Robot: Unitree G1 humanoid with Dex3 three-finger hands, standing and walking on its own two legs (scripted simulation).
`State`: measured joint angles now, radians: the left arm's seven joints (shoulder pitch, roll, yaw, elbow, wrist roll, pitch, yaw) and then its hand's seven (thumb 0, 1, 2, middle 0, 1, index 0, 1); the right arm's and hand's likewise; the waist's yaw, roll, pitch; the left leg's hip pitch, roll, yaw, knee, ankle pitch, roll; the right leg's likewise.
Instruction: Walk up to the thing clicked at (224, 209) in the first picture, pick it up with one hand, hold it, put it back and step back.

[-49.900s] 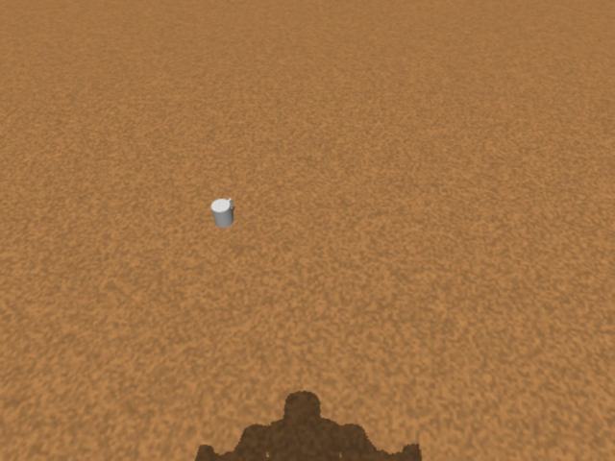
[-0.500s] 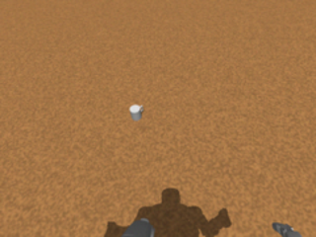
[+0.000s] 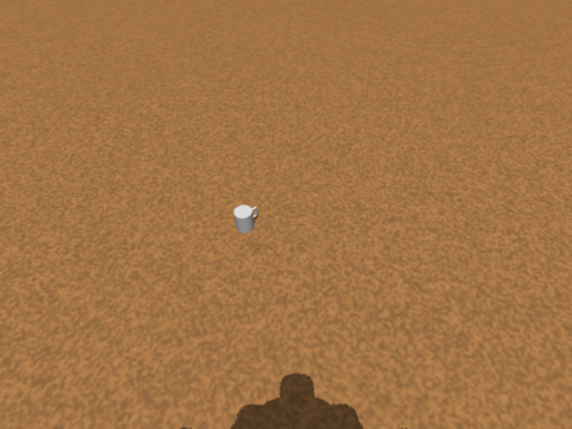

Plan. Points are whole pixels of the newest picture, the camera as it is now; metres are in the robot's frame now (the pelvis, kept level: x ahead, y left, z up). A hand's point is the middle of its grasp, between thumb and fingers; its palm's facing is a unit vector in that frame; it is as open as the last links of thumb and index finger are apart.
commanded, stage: step back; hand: left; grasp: from above
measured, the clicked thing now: (247, 217) +1.12 +0.19 -0.71
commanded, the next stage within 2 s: stand in 0.58 s
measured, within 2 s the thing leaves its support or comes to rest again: neither
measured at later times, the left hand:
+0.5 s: hand out of the picture +0.14 +0.28 -0.15, palm faces +0.00 -0.94 -0.34, open 7.4 cm
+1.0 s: hand out of the picture +0.13 +0.28 -0.14, palm faces -0.05 -0.94 -0.32, open 7.4 cm
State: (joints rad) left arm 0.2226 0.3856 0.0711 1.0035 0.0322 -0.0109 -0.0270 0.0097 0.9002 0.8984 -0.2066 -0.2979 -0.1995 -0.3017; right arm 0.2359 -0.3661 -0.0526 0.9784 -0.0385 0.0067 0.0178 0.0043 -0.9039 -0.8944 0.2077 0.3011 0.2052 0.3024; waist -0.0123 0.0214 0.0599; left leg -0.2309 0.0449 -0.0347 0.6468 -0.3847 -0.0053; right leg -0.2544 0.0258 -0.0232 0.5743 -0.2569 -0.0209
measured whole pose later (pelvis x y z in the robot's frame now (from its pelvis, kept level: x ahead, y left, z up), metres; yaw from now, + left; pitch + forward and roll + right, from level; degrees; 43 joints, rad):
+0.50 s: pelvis +0.05 +0.02 +0.01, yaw -1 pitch -2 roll -1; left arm 0.12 0.38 0.02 1.05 0.00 -0.02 0.00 0.01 0.90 0.90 -0.21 -0.30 -0.20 -0.30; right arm 0.05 -0.31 -0.01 1.06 -0.02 -0.01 0.01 0.00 -0.91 -0.89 0.21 0.30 0.20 0.30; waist 0.02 -0.02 0.07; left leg -0.24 0.04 0.04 0.52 -0.24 -0.01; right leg -0.16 -0.01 0.01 0.48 -0.29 0.02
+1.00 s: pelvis +0.04 +0.03 +0.02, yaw -1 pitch -2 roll +0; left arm 0.10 0.35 0.00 1.14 0.01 -0.02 -0.01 0.01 0.90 0.90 -0.21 -0.30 -0.20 -0.30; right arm 0.08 -0.34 -0.02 1.15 -0.01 -0.01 0.02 0.00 -0.91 -0.89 0.20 0.30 0.20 0.30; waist -0.01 -0.01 0.06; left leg -0.15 0.02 0.05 0.32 -0.14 0.00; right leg -0.08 -0.03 0.01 0.31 -0.19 0.03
